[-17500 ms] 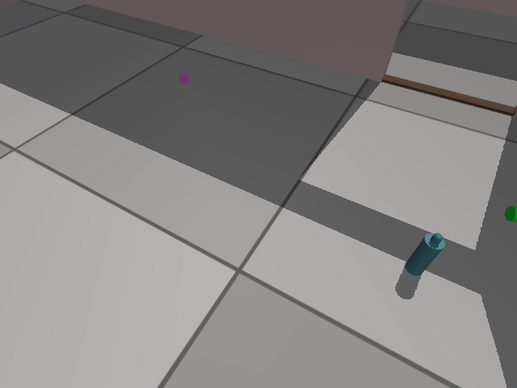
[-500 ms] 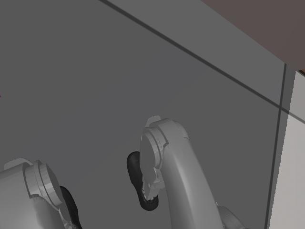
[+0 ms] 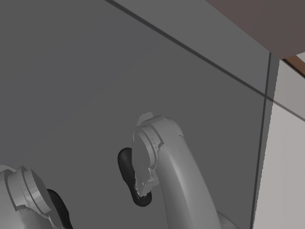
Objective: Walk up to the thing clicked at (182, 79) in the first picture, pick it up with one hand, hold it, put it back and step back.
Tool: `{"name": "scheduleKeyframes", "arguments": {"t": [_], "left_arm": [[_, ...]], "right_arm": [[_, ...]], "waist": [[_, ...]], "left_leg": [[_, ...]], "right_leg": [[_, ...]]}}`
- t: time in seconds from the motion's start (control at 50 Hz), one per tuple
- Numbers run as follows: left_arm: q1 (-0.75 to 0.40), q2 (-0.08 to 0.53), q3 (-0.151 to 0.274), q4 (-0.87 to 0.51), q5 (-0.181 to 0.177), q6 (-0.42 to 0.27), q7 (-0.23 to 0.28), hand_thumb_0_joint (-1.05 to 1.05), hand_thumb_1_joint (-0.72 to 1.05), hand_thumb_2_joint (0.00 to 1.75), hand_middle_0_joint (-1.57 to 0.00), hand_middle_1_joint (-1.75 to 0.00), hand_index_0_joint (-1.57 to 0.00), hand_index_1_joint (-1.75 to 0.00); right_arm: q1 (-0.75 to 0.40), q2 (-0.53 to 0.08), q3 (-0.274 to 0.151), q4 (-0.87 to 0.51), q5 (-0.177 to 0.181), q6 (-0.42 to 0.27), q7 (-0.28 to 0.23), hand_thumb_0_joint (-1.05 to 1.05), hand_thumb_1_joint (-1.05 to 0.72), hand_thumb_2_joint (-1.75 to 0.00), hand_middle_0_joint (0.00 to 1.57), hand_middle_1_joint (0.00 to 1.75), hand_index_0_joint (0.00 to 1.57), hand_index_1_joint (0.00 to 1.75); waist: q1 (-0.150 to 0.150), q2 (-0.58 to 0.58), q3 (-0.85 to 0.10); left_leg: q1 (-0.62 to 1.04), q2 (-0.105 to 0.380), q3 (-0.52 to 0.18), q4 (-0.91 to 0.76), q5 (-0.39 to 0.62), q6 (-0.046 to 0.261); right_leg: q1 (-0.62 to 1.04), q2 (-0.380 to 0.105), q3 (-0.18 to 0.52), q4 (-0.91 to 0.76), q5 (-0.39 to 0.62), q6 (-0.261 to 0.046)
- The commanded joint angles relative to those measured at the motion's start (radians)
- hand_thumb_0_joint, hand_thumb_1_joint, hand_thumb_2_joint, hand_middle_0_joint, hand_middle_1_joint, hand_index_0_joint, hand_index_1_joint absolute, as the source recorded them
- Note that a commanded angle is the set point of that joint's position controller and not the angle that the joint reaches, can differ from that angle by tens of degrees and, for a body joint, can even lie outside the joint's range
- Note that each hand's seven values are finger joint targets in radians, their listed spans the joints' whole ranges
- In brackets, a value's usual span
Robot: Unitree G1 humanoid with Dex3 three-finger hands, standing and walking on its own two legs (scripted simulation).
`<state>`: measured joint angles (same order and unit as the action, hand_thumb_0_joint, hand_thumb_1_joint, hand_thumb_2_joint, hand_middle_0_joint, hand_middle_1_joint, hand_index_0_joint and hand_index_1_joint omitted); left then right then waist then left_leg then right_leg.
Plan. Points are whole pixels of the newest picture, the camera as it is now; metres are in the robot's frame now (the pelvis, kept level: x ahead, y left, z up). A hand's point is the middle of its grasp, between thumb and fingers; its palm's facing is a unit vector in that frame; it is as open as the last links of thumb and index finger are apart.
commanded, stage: rest palm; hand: left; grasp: from above
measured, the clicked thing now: out of the picture +0.48 +0.31 -0.28
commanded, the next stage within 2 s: close in 0.46 s
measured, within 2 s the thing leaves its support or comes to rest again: neither
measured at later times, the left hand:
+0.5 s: hand out of the picture +0.48 +0.30 -0.25, palm faces -0.41 -0.20 -0.89, open 13.9 cm
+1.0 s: hand out of the picture +0.48 +0.31 -0.25, palm faces -0.43 -0.19 -0.88, open 12.4 cm
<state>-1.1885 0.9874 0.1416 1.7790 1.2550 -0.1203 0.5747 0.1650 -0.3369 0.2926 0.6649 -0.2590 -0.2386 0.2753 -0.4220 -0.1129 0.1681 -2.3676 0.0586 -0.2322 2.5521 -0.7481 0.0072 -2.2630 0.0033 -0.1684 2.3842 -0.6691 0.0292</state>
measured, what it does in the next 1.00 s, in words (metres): stands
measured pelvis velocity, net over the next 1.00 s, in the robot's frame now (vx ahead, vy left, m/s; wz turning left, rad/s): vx -0.01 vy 0.00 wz -0.03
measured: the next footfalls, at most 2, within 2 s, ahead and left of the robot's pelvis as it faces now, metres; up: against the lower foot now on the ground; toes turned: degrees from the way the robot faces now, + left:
none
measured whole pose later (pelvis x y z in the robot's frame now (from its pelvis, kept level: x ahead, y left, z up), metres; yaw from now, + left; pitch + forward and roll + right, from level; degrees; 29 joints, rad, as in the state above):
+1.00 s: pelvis -0.01 +0.00 +0.01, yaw -2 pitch +29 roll -15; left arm -1.20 1.04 0.11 1.77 1.21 -0.09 0.57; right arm 0.15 -0.36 0.34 0.62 -0.24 -0.26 0.28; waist -0.44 -0.14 0.21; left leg -2.36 0.06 -0.25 2.54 -0.74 0.01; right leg -2.24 0.02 -0.19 2.34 -0.64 0.04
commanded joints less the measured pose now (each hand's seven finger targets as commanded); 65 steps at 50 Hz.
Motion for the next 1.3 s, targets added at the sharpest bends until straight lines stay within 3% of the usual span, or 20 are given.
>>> {"name": "scheduleKeyframes", "arguments": {"t": [0.0, 0.12, 0.16, 0.2, 0.24, 0.34, 0.4, 0.48, 0.54, 0.64, 0.68, 0.8, 0.86, 0.92, 1.02, 1.06, 1.08, 1.14, 1.2, 1.28], "left_arm": [[-0.267, 0.207, -0.003, -0.109, -0.004, -0.008, 0.049, 0.0, -0.49, 0.97, -0.17, -0.83, -0.13, -0.87], [-0.256, 0.195, -0.011, -0.051, -0.004, 0.007, 0.062, 0.0, -0.49, 0.97, -0.18, -0.85, -0.14, -0.88], [-0.295, 0.235, 0.008, -0.1, -0.013, 0.002, 0.071, 0.0, -0.5, 0.98, -0.17, -0.86, -0.13, -0.89], [-0.257, 0.184, -0.04, -0.043, -0.014, 0.01, 0.062, 0.0, -0.49, 0.97, -0.16, -0.88, -0.13, -0.91], [-0.28, 0.23, -0.015, -0.079, -0.023, 0.007, 0.065, 0.0, -0.5, 0.97, -0.15, -0.88, -0.12, -0.91], [-0.25, 0.184, -0.047, -0.044, -0.028, 0.015, 0.062, 0.0, -0.5, 0.97, -0.15, -0.9, -0.12, -0.92], [-0.308, 0.282, -0.006, -0.113, -0.026, 0.009, 0.079, 0.0, -0.49, 0.96, -0.17, -0.88, -0.14, -0.91], [-0.265, 0.217, -0.043, -0.061, -0.022, 0.021, 0.069, 0.0, -0.49, 1.0, -0.16, -0.9, -0.13, -0.94], [-0.32, 0.273, -0.01, -0.143, -0.024, 0.018, 0.076, 0.0, -0.45, 0.99, -0.19, -0.9, -0.16, -0.93], [-0.261, 0.226, -0.032, -0.069, -0.034, 0.033, 0.066, 0.0, -0.33, 0.85, -0.25, -0.84, -0.24, -0.85], [-0.29, 0.271, -0.013, -0.104, -0.037, 0.028, 0.062, 0.0, -0.31, 0.83, -0.25, -0.85, -0.25, -0.85], [-0.3, 0.273, -0.015, -0.136, -0.042, 0.026, 0.039, 0.0, -0.25, 0.79, -0.29, -0.82, -0.29, -0.82], [-0.239, 0.229, -0.052, -0.057, -0.046, 0.031, 0.028, 0.0, -0.22, 0.77, -0.32, -0.8, -0.32, -0.8], [-0.275, 0.27, -0.03, -0.16, -0.053, 0.015, 0.027, 0.0, -0.19, 0.78, -0.34, -0.8, -0.34, -0.8], [-0.226, 0.212, -0.07, -0.058, -0.054, 0.01, 0.026, 0.0, -0.1, 0.77, -0.41, -0.77, -0.41, -0.77], [-0.298, 0.307, -0.016, -0.146, -0.044, -0.002, 0.04, 0.0, -0.08, 0.71, -0.43, -0.73, -0.43, -0.73], [-0.276, 0.278, -0.044, -0.138, -0.039, -0.003, 0.04, 0.0, -0.09, 0.7, -0.43, -0.72, -0.43, -0.72], [-0.233, 0.217, -0.059, -0.055, -0.041, 0.003, 0.044, 0.0, -0.02, 0.67, -0.45, -0.71, -0.46, -0.7], [-0.285, 0.291, -0.037, -0.117, -0.038, -0.004, 0.059, 0.0, 0.04, 0.68, -0.51, -0.72, -0.51, -0.71], [-0.247, 0.248, -0.051, -0.063, -0.045, 0.005, 0.062, 0.0, 0.08, 0.66, -0.53, -0.7, -0.54, -0.69]], "right_arm": [[0.214, -0.331, -0.091, 0.025, 0.001, -0.008, 0.001, 0.0, -0.9, -0.9, 0.2, 0.3, 0.2, 0.3], [0.207, -0.337, -0.08, 0.016, -0.002, -0.023, 0.01, 0.0, -0.9, -0.91, 0.2, 0.3, 0.2, 0.3], [0.209, -0.35, -0.082, 0.013, 0.004, -0.021, 0.006, 0.0, -0.9, -0.91, 0.2, 0.3, 0.2, 0.3], [0.188, -0.349, -0.081, 0.0, 0.002, -0.023, 0.005, 0.0, -0.9, -0.91, 0.2, 0.3, 0.2, 0.3], [0.207, -0.356, -0.079, 0.0, 0.004, -0.024, 0.0, 0.0, -0.9, -0.91, 0.2, 0.3, 0.2, 0.3], [0.183, -0.343, -0.06, -0.005, 0.003, -0.035, 0.006, 0.0, -0.9, -0.91, 0.2, 0.3, 0.2, 0.3], [0.191, -0.364, -0.066, -0.002, 0.011, -0.028, -0.005, 0.0, -0.91, -0.91, 0.2, 0.3, 0.2, 0.3], [0.168, -0.358, -0.055, -0.011, 0.007, -0.03, 0.003, 0.0, -0.9, -0.91, 0.2, 0.3, 0.2, 0.3], [0.189, -0.368, -0.06, -0.001, 0.01, -0.034, 0.004, 0.0, -0.91, -0.91, 0.2, 0.3, 0.2, 0.3], [0.19, -0.357, -0.048, -0.013, 0.005, -0.034, 0.012, 0.0, -0.9, -0.9, 0.2, 0.3, 0.2, 0.3], [0.196, -0.369, -0.047, -0.006, 0.007, -0.035, 0.009, 0.0, -0.89, -0.9, 0.2, 0.3, 0.2, 0.3], [0.212, -0.363, -0.046, -0.007, 0.012, -0.029, 0.007, 0.0, -0.89, -0.9, 0.2, 0.3, 0.2, 0.3], [0.199, -0.364, -0.052, -0.019, 0.014, -0.023, 0.0, 0.0, -0.9, -0.9, 0.2, 0.3, 0.2, 0.3], [0.208, -0.368, -0.061, -0.012, 0.022, -0.019, -0.009, 0.0, -0.89, -0.9, 0.2, 0.3, 0.2, 0.3], [0.2, -0.361, -0.043, -0.024, 0.02, -0.017, -0.007, 0.0, -0.89, -0.9, 0.2, 0.3, 0.2, 0.3], [0.203, -0.364, -0.041, -0.018, 0.021, -0.016, -0.013, 0.0, -0.89, -0.9, 0.2, 0.3, 0.2, 0.3], [0.185, -0.369, -0.055, -0.025, 0.021, -0.016, -0.016, 0.0, -0.89, -0.9, 0.2, 0.3, 0.2, 0.3], [0.182, -0.354, -0.032, -0.029, 0.01, -0.023, -0.008, 0.0, -0.89, -0.9, 0.2, 0.3, 0.2, 0.3], [0.194, -0.381, -0.05, -0.029, 0.014, -0.019, -0.019, 0.0, -0.89, -0.9, 0.2, 0.3, 0.2, 0.3], [0.186, -0.359, -0.032, -0.021, 0.012, -0.021, -0.016, 0.0, -0.89, -0.9, 0.2, 0.3, 0.2, 0.3]], "waist": [[-0.043, 0.535, -0.674], [-0.067, 0.512, -0.633], [-0.061, 0.538, -0.658], [-0.077, 0.481, -0.608], [-0.075, 0.483, -0.632], [-0.087, 0.484, -0.598], [-0.061, 0.55, -0.659], [-0.088, 0.531, -0.595], [-0.065, 0.595, -0.661], [-0.089, 0.524, -0.602], [-0.085, 0.558, -0.624], [-0.086, 0.563, -0.644], [-0.096, 0.511, -0.588], [-0.061, 0.565, -0.671], [-0.102, 0.466, -0.542], [-0.067, 0.546, -0.619], [-0.054, 0.556, -0.622], [-0.098, 0.483, -0.557], [-0.083, 0.526, -0.611], [-0.097, 0.497, -0.582]], "left_leg": [[0.502, 0.0, 0.087, -0.25, 0.306, 0.001], [0.491, 0.001, 0.078, -0.245, 0.292, 0.003], [0.49, 0.004, 0.077, -0.257, 0.288, 0.002], [0.446, 0.002, 0.09, -0.243, 0.245, 0.012], [0.449, 0.001, 0.089, -0.247, 0.245, 0.014], [0.472, 0.007, 0.067, -0.249, 0.258, 0.006], [0.501, 0.01, 0.07, -0.27, 0.262, -0.001], [0.487, 0.014, 0.055, -0.265, 0.256, -0.005], [0.552, 0.015, 0.054, -0.272, 0.309, -0.013], [0.493, 0.011, 0.064, -0.252, 0.304, -0.002], [0.509, 0.014, 0.056, -0.265, 0.302, -0.006], [0.519, 0.014, 0.06, -0.266, 0.313, -0.004], [0.478, 0.011, 0.065, -0.266, 0.263, 0.002], [0.522, 0.011, 0.067, -0.279, 0.302, -0.003], [0.439, 0.011, 0.061, -0.269, 0.248, 0.005], [0.503, 0.014, 0.059, -0.282, 0.271, -0.003], [0.515, 0.015, 0.063, -0.287, 0.271, -0.007], [0.466, 0.015, 0.054, -0.268, 0.245, 0.0], [0.507, 0.015, 0.063, -0.283, 0.261, -0.001], [0.467, 0.017, 0.061, -0.263, 0.253, 0.001]], "right_leg": [[0.396, 0.065, -0.092, -0.197, 0.322, -0.044], [0.386, 0.064, -0.1, -0.192, 0.314, -0.042], [0.401, 0.068, -0.098, -0.207, 0.309, -0.043], [0.403, 0.074, -0.092, -0.224, 0.286, -0.037], [0.428, 0.072, -0.089, -0.233, 0.281, -0.035], [0.4, 0.069, -0.105, -0.21, 0.294, -0.036], [0.429, 0.071, -0.097, -0.221, 0.294, -0.043], [0.386, 0.074, -0.111, -0.204, 0.291, -0.042], [0.408, 0.067, -0.108, -0.2, 0.328, -0.044], [0.416, 0.072, -0.111, -0.211, 0.332, -0.038], [0.411, 0.069, -0.112, -0.212, 0.322, -0.04], [0.436, 0.069, -0.108, -0.219, 0.334, -0.04], [0.426, 0.077, -0.107, -0.235, 0.299, -0.04], [0.448, 0.076, -0.105, -0.234, 0.317, -0.045], [0.41, 0.08, -0.114, -0.239, 0.283, -0.038], [0.422, 0.07, -0.106, -0.233, 0.293, -0.044], [0.422, 0.077, -0.102, -0.226, 0.293, -0.049], [0.398, 0.073, -0.117, -0.225, 0.281, -0.037], [0.448, 0.078, -0.103, -0.243, 0.296, -0.042], [0.433, 0.079, -0.109, -0.239, 0.297, -0.036]]}}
